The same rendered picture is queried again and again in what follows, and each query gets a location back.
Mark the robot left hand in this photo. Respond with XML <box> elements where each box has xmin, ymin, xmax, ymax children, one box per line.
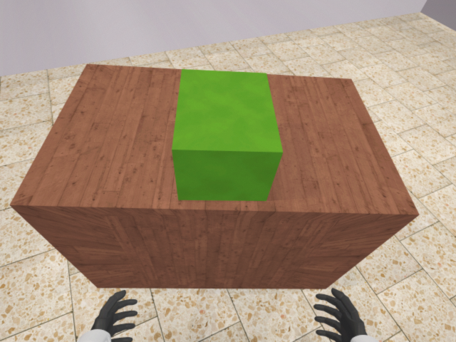
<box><xmin>91</xmin><ymin>290</ymin><xmax>138</xmax><ymax>342</ymax></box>

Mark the robot right hand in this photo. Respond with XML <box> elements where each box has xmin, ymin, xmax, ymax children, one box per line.
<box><xmin>313</xmin><ymin>288</ymin><xmax>368</xmax><ymax>342</ymax></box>

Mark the carton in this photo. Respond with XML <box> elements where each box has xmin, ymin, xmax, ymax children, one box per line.
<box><xmin>172</xmin><ymin>69</ymin><xmax>283</xmax><ymax>201</ymax></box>

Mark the pedestal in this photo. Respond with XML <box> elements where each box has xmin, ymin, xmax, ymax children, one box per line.
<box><xmin>10</xmin><ymin>64</ymin><xmax>419</xmax><ymax>289</ymax></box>

